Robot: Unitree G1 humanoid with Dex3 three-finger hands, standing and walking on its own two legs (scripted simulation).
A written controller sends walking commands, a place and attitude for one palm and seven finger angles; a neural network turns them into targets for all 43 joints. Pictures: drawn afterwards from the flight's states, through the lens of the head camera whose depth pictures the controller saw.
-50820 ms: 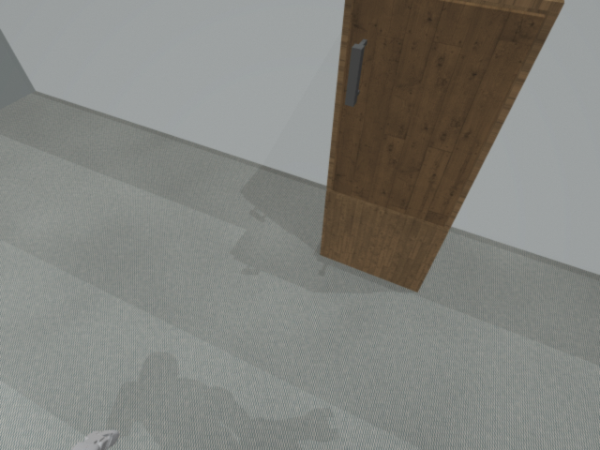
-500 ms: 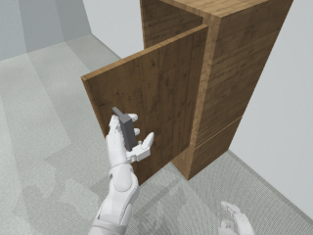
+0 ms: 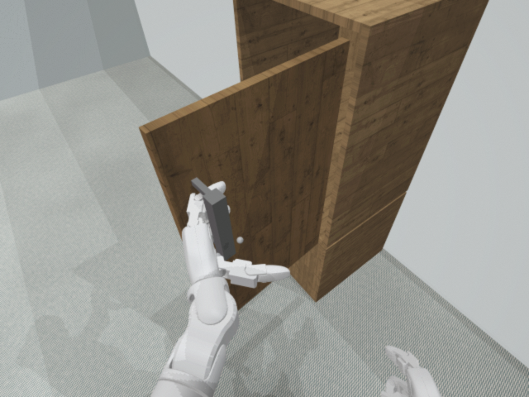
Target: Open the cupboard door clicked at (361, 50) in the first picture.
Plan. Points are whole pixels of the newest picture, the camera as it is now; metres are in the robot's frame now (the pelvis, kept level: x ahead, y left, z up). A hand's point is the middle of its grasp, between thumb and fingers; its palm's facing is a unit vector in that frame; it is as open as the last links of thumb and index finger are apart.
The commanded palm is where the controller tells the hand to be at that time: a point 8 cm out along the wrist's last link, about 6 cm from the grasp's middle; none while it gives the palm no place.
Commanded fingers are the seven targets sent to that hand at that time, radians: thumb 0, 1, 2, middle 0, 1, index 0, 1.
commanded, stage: slide the hand sideways off the handle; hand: left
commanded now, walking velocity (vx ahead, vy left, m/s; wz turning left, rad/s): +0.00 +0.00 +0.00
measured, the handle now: (212, 219) +0.36 +0.11 +0.09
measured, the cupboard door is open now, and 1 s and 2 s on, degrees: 95 97 97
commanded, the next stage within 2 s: draw the hand back to the body in 1.30 s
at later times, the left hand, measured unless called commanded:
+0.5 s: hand (235, 260) +0.29 +0.06 +0.09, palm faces -0.16 -0.99 +0.02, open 16.2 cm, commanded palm +0.27 +0.12 +0.09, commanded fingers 0.00 -0.50 0.30 -0.15 -0.30 -0.15 -0.30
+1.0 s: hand (202, 292) +0.24 +0.10 +0.09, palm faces -0.09 -1.00 -0.03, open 16.3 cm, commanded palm +0.22 +0.16 +0.09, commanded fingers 0.00 -0.50 0.30 -0.15 -0.30 -0.15 -0.30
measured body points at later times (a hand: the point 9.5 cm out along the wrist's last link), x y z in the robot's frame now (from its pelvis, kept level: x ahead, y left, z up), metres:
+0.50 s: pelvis -0.01 +0.02 +0.00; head +0.00 +0.01 +0.45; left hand +0.29 +0.12 +0.09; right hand +0.14 -0.20 -0.10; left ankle +0.04 +0.14 -0.71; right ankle -0.03 -0.08 -0.71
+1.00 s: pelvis +0.01 +0.01 +0.00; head +0.02 -0.02 +0.45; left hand +0.24 +0.15 +0.09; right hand +0.19 -0.21 -0.08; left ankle +0.04 +0.14 -0.71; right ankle -0.03 -0.08 -0.71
